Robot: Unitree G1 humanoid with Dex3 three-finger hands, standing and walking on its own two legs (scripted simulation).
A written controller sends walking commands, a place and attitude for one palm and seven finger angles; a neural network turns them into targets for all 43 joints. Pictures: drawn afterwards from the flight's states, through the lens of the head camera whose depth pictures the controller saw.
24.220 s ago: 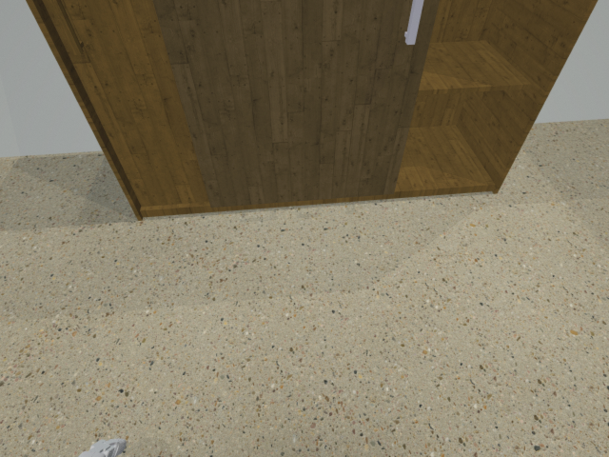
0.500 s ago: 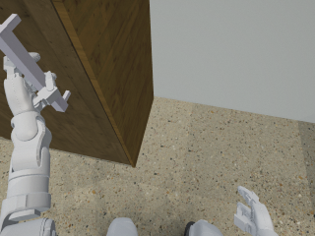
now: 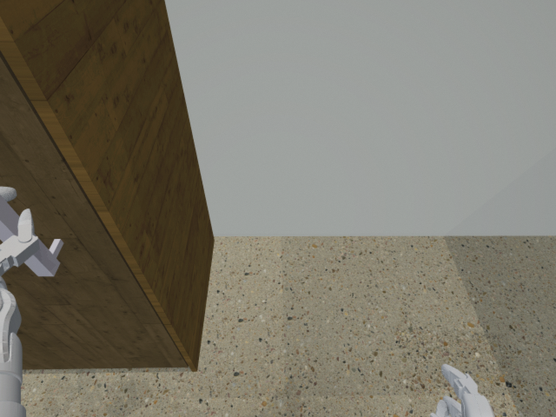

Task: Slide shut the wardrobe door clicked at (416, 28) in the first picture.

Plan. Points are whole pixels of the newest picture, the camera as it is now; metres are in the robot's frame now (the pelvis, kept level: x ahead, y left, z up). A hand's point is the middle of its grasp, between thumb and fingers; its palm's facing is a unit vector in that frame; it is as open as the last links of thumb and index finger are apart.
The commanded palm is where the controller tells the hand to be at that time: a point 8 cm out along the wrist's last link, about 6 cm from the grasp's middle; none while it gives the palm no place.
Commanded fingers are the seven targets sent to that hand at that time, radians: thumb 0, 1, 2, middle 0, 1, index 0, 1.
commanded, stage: stop walking and hold the door there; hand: left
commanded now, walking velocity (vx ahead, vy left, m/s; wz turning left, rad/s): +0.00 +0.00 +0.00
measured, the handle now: (11, 210) +0.34 +0.40 +0.12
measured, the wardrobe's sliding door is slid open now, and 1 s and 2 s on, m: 0.00 0.00 0.00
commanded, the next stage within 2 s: none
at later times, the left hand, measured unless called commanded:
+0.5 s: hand (24, 237) +0.30 +0.37 +0.10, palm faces +0.64 -0.71 -0.30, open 6.4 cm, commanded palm +0.25 +0.38 +0.10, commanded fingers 0.00 0.90 0.90 -0.45 -1.40 -0.45 -1.40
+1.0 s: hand (21, 239) +0.30 +0.37 +0.10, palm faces +0.58 -0.74 -0.34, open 6.3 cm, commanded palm +0.25 +0.40 +0.10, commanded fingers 0.00 0.90 0.90 -0.45 -1.40 -0.45 -1.40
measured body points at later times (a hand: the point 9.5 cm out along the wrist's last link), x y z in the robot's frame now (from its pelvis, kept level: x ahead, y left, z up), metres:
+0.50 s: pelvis +0.02 +0.00 +0.01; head +0.02 +0.00 +0.46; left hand +0.26 +0.40 +0.12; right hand +0.17 -0.26 -0.09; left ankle +0.05 +0.10 -0.74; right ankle +0.04 -0.13 -0.74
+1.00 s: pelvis +0.01 +0.02 +0.00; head +0.03 +0.01 +0.45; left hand +0.26 +0.41 +0.12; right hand +0.17 -0.25 -0.10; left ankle +0.03 +0.12 -0.73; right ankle +0.04 -0.13 -0.74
